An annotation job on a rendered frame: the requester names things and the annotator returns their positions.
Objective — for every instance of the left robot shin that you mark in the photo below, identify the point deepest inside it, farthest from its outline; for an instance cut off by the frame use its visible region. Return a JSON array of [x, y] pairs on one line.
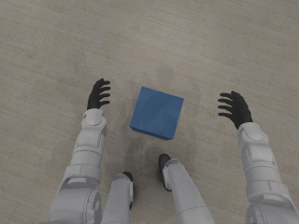
[[120, 176]]

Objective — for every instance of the left robot foot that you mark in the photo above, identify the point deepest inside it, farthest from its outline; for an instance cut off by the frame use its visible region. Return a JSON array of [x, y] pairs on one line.
[[131, 178]]

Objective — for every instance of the right robot forearm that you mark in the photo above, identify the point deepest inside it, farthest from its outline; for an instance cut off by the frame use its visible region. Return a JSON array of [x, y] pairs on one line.
[[264, 184]]

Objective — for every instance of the robot right hand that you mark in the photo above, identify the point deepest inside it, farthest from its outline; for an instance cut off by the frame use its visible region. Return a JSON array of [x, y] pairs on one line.
[[239, 108]]

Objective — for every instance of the right robot upper arm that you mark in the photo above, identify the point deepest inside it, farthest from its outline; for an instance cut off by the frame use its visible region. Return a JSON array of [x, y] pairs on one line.
[[259, 213]]

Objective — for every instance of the robot left hand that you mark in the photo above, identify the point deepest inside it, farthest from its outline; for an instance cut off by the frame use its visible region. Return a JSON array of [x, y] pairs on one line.
[[95, 96]]

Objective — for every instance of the left robot forearm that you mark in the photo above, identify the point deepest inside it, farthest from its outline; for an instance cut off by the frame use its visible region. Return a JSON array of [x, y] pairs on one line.
[[84, 169]]

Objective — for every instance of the left robot upper arm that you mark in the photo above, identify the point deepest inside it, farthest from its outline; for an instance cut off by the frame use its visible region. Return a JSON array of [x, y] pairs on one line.
[[76, 206]]

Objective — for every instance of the carton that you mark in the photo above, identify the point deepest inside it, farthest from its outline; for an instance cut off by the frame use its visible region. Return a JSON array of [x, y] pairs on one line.
[[156, 113]]

